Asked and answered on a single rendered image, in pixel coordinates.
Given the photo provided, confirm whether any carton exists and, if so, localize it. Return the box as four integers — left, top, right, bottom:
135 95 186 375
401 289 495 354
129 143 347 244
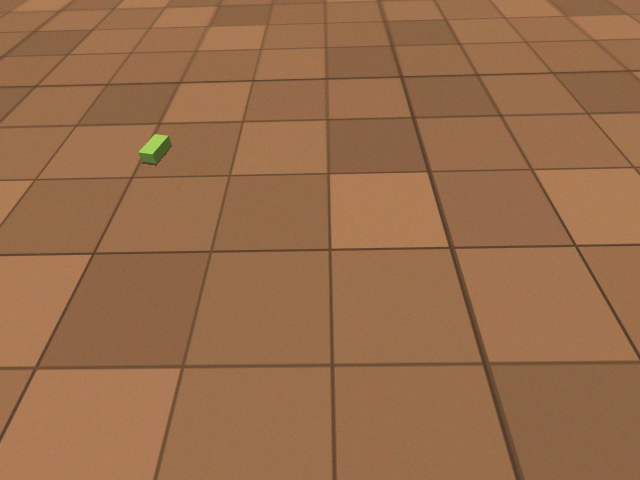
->
138 134 172 163

